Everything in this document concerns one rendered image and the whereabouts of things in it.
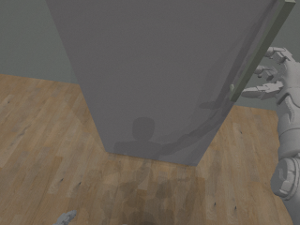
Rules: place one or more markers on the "handle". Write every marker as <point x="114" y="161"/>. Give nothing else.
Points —
<point x="281" y="14"/>

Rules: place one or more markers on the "robot right forearm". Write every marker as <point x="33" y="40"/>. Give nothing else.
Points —
<point x="288" y="125"/>

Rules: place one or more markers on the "robot right upper arm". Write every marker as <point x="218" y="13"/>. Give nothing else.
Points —
<point x="285" y="183"/>

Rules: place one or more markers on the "robot left hand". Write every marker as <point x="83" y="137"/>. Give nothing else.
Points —
<point x="65" y="218"/>

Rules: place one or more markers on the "robot right hand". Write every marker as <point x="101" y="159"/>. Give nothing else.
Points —
<point x="287" y="77"/>

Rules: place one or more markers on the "fridge door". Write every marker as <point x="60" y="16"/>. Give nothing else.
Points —
<point x="156" y="74"/>

